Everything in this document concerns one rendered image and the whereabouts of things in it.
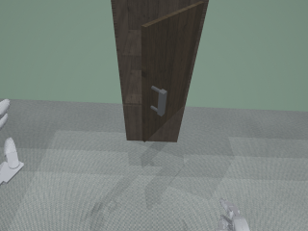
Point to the left robot hand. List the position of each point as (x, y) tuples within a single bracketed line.
[(9, 169)]

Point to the handle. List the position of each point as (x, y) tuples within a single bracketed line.
[(162, 100)]

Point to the right robot hand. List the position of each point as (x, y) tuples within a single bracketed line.
[(236, 223)]

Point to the cupboard door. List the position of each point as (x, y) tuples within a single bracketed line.
[(167, 48)]

